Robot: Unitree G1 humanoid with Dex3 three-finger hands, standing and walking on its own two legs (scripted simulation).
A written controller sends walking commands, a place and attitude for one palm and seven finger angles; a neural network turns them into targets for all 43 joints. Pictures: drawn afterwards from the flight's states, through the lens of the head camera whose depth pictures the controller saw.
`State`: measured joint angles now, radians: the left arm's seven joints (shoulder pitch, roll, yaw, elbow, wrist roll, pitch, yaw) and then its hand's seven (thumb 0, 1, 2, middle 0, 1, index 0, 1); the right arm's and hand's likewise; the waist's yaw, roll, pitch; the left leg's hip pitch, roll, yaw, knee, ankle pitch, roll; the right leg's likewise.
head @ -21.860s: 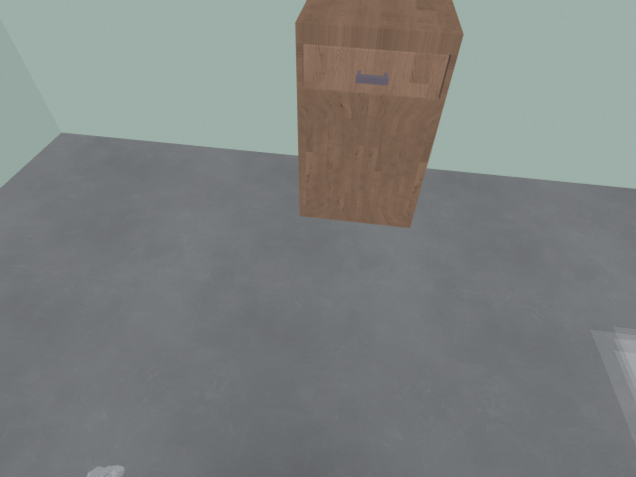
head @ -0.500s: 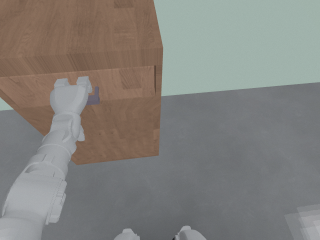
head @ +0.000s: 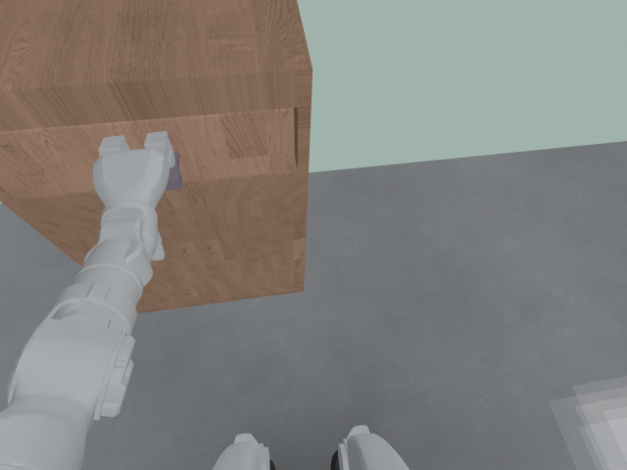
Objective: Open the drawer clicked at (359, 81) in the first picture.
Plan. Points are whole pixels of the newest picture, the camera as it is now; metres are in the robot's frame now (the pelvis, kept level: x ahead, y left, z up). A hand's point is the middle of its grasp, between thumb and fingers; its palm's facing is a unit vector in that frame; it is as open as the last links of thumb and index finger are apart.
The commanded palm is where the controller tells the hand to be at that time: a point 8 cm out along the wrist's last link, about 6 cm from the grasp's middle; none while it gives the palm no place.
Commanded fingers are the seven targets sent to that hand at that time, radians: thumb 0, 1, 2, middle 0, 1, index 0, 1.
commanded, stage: lower the fingers behind the handle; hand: left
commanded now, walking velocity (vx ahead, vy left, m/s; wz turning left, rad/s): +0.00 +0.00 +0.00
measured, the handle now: (144, 172) +0.54 +0.22 -0.02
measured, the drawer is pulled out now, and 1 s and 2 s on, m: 0.00 0.00 0.00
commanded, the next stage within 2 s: lift the fingers back up to retry in 0.68 s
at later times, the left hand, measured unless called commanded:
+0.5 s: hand (148, 201) +0.49 +0.21 -0.01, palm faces +0.00 +0.02 -1.00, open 13.8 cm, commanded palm +0.47 +0.21 +0.01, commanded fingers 0.00 -0.50 0.30 -0.30 -1.20 -0.30 -1.20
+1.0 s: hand (146, 203) +0.48 +0.21 -0.01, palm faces -0.05 +0.00 -1.00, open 14.1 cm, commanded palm +0.46 +0.20 +0.05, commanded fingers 0.00 -0.50 0.30 -0.30 -1.20 -0.30 -1.20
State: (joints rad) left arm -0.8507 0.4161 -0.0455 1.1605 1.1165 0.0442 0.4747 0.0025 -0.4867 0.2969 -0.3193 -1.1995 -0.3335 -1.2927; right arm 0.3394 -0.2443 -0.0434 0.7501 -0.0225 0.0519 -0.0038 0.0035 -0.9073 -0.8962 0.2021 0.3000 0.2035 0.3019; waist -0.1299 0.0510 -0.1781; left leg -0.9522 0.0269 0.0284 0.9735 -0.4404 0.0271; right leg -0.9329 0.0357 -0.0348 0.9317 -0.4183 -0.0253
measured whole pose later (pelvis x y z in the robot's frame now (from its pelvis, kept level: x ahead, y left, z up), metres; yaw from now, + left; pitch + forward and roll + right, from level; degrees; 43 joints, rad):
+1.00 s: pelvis -0.03 +0.00 -0.01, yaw +0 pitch +25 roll -2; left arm -0.91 0.47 -0.06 1.14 1.09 0.07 0.40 0.00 -0.49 0.30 -0.32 -1.20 -0.25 -1.26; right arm 0.36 -0.24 -0.02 0.72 -0.01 0.03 -0.03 0.00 -0.91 -0.90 0.20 0.30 0.20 0.30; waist -0.15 0.06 -0.16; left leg -1.04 0.03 0.02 1.04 -0.43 0.03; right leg -1.02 0.04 -0.04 0.99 -0.40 -0.02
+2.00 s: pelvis +0.02 -0.01 +0.03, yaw +1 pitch +18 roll -1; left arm -0.72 0.41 -0.07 1.02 1.07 0.01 0.35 0.00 -0.49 0.30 -0.32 -1.20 -0.32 -1.20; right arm 0.33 -0.24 -0.06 0.72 0.00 0.09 -0.02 0.00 -0.91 -0.90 0.20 0.30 0.20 0.30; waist -0.09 0.05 -0.15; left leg -0.69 0.02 0.03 0.78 -0.40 0.02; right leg -0.68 0.04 -0.03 0.74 -0.38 -0.03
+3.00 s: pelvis +0.02 +0.00 +0.03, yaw -1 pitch +19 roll -1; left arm -0.78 0.39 -0.05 1.08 1.09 0.08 0.41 0.00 -0.49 0.30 -0.32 -1.20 -0.32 -1.20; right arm 0.33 -0.24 -0.05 0.73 0.00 0.07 -0.01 0.00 -0.91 -0.90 0.20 0.30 0.20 0.30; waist -0.11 0.05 -0.15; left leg -0.73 0.02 0.05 0.80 -0.40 0.03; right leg -0.72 0.04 -0.01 0.76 -0.37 -0.02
